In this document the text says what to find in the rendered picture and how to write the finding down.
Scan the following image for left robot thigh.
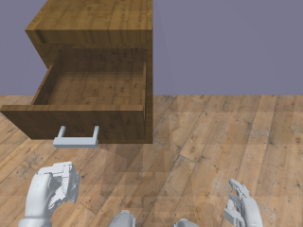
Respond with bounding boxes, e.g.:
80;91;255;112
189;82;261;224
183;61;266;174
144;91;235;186
108;213;136;227

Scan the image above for handle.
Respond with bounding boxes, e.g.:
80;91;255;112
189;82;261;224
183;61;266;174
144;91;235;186
52;126;99;148

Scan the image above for robot left hand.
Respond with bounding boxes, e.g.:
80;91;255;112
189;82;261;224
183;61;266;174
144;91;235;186
25;161;80;219

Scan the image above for cabinet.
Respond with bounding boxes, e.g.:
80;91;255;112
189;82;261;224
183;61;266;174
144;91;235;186
25;0;153;144

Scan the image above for left robot shin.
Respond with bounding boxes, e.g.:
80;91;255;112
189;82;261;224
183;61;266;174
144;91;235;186
120;210;130;214

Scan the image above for robot left forearm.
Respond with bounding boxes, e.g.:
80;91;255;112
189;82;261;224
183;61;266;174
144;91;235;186
17;217;53;227

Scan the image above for drawer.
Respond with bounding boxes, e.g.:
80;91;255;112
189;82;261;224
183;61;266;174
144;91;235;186
0;48;148;140

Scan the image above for robot right hand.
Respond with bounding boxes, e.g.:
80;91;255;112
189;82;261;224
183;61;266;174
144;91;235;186
224;178;263;227

